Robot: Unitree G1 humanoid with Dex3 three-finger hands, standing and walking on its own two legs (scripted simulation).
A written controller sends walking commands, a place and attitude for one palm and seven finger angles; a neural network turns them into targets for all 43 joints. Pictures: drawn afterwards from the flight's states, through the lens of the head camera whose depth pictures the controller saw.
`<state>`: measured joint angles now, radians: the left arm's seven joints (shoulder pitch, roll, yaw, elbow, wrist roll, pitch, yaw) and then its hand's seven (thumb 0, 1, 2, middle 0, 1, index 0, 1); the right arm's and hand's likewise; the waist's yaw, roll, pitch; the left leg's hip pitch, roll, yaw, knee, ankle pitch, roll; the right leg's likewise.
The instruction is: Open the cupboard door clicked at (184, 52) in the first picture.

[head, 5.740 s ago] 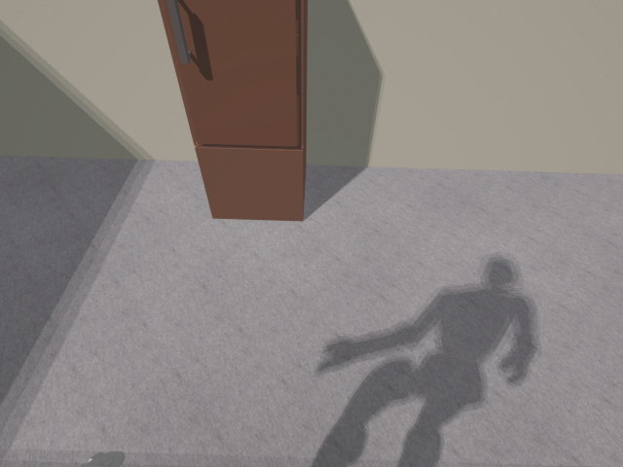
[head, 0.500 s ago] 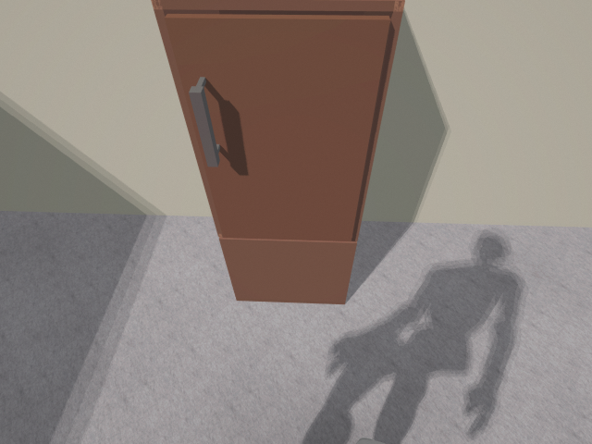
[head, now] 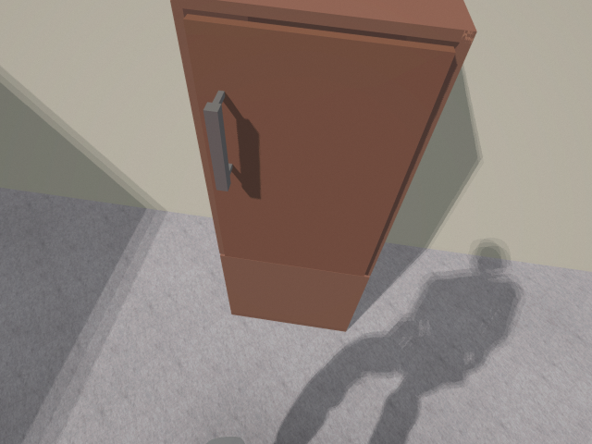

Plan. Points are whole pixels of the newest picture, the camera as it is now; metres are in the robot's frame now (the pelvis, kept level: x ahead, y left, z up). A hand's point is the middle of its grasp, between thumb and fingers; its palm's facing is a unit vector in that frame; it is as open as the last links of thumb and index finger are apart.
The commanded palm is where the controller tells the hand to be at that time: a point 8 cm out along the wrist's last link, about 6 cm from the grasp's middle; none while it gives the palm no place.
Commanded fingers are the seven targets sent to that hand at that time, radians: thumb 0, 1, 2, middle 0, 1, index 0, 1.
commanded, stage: come to a stop and stand still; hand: left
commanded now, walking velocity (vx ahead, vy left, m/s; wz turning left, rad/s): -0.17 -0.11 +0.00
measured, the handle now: (221, 143) +0.55 +0.19 +0.07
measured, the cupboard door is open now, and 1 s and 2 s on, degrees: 0 0 0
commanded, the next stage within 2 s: look again from close up in 0.82 s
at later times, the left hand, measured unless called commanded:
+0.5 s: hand out of the picture +0.03 +0.14 -0.17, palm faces +0.02 -0.97 -0.26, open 7.4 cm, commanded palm none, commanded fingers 0.00 0.90 0.90 -0.20 -0.30 -0.20 -0.30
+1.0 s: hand out of the picture -0.04 +0.11 -0.17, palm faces +0.03 -0.98 -0.18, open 7.4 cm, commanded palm none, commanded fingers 0.00 0.90 0.90 -0.20 -0.30 -0.20 -0.30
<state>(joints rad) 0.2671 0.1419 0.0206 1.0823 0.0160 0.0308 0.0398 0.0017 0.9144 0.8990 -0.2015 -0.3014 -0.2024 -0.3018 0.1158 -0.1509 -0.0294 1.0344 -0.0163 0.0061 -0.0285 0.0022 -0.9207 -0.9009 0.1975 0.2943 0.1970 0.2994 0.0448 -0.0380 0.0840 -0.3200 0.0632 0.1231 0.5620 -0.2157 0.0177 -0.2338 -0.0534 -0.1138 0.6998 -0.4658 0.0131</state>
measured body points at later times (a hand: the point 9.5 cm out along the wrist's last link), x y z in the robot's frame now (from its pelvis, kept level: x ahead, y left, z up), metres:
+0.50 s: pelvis -0.05 -0.04 -0.01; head -0.06 -0.06 +0.44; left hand +0.02 +0.19 -0.15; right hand -0.02 -0.28 -0.17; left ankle +0.03 +0.08 -0.73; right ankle -0.03 -0.16 -0.73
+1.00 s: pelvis -0.04 -0.06 +0.00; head -0.03 -0.06 +0.45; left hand -0.04 +0.16 -0.16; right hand -0.06 -0.27 -0.16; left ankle +0.03 +0.07 -0.73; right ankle -0.03 -0.16 -0.73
